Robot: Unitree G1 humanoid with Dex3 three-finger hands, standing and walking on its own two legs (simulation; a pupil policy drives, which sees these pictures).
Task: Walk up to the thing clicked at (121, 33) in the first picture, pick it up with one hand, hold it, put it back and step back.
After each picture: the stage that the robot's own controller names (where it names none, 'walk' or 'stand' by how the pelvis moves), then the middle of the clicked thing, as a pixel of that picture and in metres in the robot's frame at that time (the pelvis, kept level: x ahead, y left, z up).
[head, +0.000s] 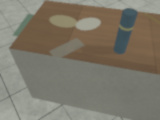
stand; (124, 33) +0.71 -0.21 -0.04
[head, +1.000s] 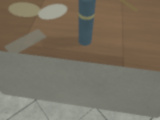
rise first; (86, 22) +0.66 +0.00 -0.01
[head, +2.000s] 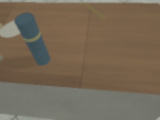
walk; (35, 42) +0.53 +0.24 -0.01
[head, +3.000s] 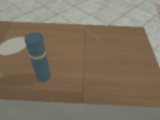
stand; (39, 60) +0.51 +0.20 -0.04
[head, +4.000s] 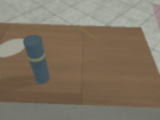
stand; (38, 62) +0.51 +0.20 -0.04
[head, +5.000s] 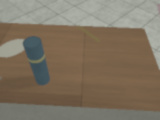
stand; (38, 63) +0.50 +0.20 -0.05
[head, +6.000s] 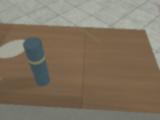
stand; (38, 64) +0.49 +0.20 -0.05
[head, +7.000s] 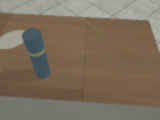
rise first; (38, 56) +0.50 +0.20 -0.04
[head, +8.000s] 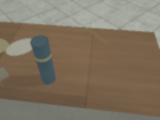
go down; (44, 62) +0.50 +0.20 -0.04
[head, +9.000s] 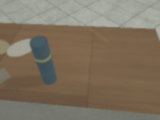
go down; (45, 62) +0.50 +0.20 -0.04
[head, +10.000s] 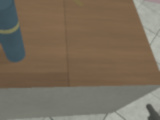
go down; (9, 33) +0.51 +0.19 +0.03
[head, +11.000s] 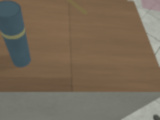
approach; (15, 39) +0.50 +0.19 +0.03
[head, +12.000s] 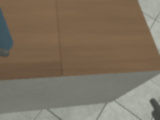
close in; out of the picture +0.52 +0.20 +0.07
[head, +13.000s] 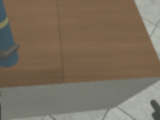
lift; out of the picture +0.49 +0.19 +0.06
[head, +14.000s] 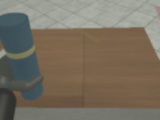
lift; (24, 62) +0.33 +0.16 +0.19
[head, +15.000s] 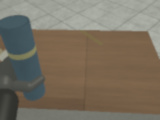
hold; (26, 63) +0.33 +0.17 +0.17
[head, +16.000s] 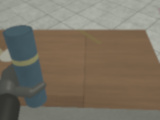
hold; (28, 70) +0.34 +0.16 +0.14
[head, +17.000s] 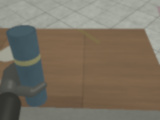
crouch; (30, 70) +0.34 +0.16 +0.14
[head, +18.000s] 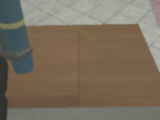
crouch; (15, 36) +0.44 +0.19 +0.17
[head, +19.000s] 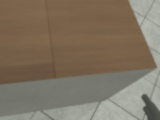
lower; out of the picture +0.53 +0.22 +0.07
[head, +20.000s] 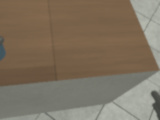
lower; out of the picture +0.51 +0.21 +0.06
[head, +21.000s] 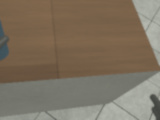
lower; out of the picture +0.51 +0.20 +0.07
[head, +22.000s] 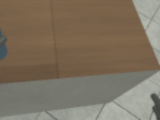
lower; out of the picture +0.51 +0.21 +0.07
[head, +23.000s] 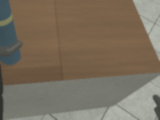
loosen; (2, 30) +0.50 +0.17 +0.06
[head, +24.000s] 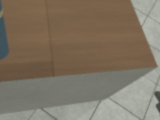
withdraw; out of the picture +0.50 +0.18 +0.07
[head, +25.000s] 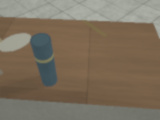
sink last; (45, 63) +0.46 +0.17 +0.01
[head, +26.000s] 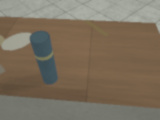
stand; (45, 60) +0.47 +0.18 +0.01
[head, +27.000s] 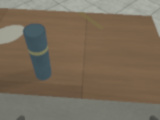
stand; (39, 55) +0.47 +0.18 +0.03
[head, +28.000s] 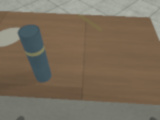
stand; (37, 57) +0.47 +0.18 +0.03
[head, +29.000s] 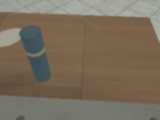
stand; (37, 57) +0.47 +0.19 +0.03
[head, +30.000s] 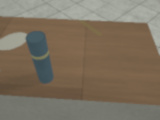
stand; (41, 60) +0.48 +0.18 -0.01
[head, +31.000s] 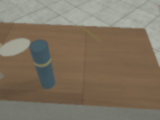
walk; (44, 66) +0.48 +0.18 -0.04
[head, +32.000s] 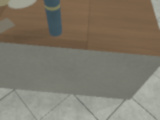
walk; (53, 13) +0.71 +0.16 -0.02
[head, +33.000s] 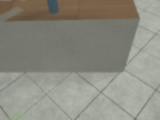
stand; out of the picture +1.04 +0.25 -0.03
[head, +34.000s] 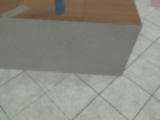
stand; out of the picture +1.07 +0.17 -0.04
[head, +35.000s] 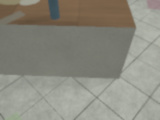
stand; (53, 1) +1.07 +0.20 -0.05
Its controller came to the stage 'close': yes
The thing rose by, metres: 0.23
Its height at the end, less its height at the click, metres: +0.00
